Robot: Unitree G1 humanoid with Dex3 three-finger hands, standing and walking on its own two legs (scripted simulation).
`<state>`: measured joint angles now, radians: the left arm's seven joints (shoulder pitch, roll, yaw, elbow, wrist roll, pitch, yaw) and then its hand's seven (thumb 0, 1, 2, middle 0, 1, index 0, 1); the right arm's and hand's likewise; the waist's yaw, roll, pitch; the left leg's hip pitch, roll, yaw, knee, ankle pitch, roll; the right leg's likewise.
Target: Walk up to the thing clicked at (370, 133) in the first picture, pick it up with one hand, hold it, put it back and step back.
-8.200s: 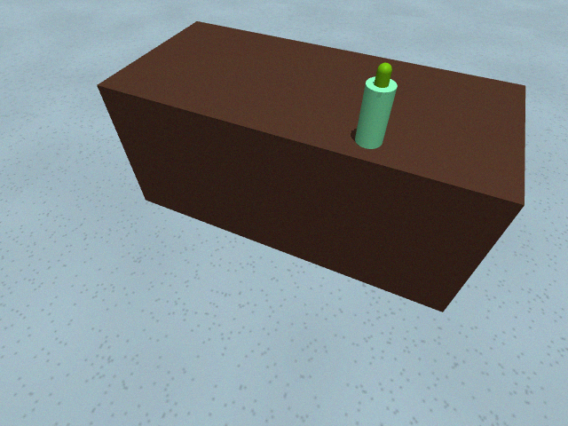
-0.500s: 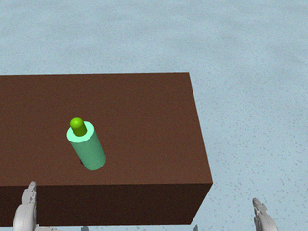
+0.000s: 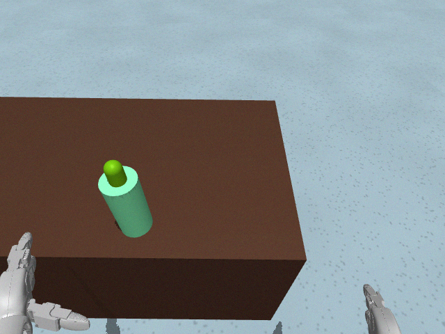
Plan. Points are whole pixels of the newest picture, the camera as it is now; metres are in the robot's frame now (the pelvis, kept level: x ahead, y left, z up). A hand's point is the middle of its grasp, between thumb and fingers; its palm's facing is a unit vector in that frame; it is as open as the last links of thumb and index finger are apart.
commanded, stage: go down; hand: left
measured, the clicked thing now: (125, 197) +0.42 +0.24 -0.05
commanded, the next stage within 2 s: none
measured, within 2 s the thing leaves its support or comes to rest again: neither
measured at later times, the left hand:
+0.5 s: hand (39, 245) +0.28 +0.36 -0.01, palm faces +0.28 -0.95 -0.12, open 17.4 cm
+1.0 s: hand (19, 222) +0.31 +0.40 +0.01, palm faces +0.26 -0.96 -0.03, open 17.6 cm
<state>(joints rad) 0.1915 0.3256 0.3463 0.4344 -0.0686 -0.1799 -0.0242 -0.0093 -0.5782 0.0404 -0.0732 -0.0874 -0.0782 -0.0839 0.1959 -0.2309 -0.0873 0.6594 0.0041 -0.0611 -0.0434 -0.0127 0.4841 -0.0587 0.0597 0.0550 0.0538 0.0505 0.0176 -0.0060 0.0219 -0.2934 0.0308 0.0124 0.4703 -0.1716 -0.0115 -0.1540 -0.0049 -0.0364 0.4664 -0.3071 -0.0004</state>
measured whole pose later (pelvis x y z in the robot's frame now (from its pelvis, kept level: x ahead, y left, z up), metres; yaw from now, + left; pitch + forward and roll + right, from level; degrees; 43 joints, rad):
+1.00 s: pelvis -0.01 +0.02 -0.04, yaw -1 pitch +12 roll -3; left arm -0.29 0.67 0.68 0.95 -0.27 -0.37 -0.53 -0.01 -0.57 0.05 -0.06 -0.05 -0.06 -0.05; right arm 0.27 -0.24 0.00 0.50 0.00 -0.15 -0.07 -0.01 0.47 -0.07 0.06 0.06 0.06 0.05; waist -0.06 -0.03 -0.10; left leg -0.76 0.05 0.00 0.88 -0.34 0.01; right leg -0.59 0.01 -0.03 0.83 -0.45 0.02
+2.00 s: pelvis -0.01 +0.03 -0.06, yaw -2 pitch +17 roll -5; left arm -0.40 0.83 0.79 1.03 -0.26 -0.27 -0.63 -0.01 -0.57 0.08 -0.05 -0.05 -0.04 -0.06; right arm 0.34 -0.26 0.06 0.36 -0.01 -0.20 -0.10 -0.01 0.51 -0.06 0.06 0.06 0.06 0.05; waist -0.09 -0.03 -0.14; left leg -0.93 0.06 -0.02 1.02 -0.39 0.02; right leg -0.74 0.02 -0.05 0.95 -0.50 0.03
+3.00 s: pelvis +0.00 +0.03 -0.06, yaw -1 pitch +16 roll -4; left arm -0.34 0.76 0.75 0.95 -0.29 -0.27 -0.62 -0.01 -0.60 0.05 -0.06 -0.06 -0.05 -0.07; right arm 0.35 -0.27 0.04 0.39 -0.01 -0.20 -0.12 -0.01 0.50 -0.06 0.06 0.06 0.06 0.05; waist -0.07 -0.04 -0.15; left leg -0.91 0.05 -0.02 1.02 -0.40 0.02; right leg -0.72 0.01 -0.05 0.95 -0.51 0.03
